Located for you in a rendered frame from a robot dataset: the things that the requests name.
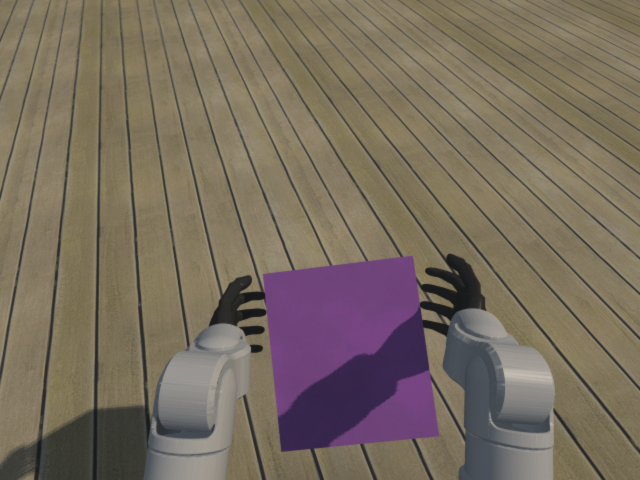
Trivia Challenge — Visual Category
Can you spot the robot right forearm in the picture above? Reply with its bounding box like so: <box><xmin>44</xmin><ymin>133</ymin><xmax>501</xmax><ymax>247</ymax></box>
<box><xmin>442</xmin><ymin>308</ymin><xmax>555</xmax><ymax>480</ymax></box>

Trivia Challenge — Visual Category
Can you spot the carton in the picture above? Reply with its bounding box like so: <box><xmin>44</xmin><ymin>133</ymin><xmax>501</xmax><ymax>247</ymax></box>
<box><xmin>263</xmin><ymin>256</ymin><xmax>439</xmax><ymax>452</ymax></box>

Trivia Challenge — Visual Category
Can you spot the robot left forearm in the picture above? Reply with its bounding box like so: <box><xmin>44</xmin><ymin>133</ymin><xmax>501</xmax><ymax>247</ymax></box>
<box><xmin>143</xmin><ymin>323</ymin><xmax>251</xmax><ymax>480</ymax></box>

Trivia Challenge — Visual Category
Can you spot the left robot hand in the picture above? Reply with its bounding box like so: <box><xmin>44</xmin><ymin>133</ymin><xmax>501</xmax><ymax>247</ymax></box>
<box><xmin>209</xmin><ymin>275</ymin><xmax>266</xmax><ymax>353</ymax></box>

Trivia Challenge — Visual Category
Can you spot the right robot hand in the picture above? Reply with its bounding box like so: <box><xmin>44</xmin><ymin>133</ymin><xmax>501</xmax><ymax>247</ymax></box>
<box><xmin>420</xmin><ymin>254</ymin><xmax>486</xmax><ymax>337</ymax></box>

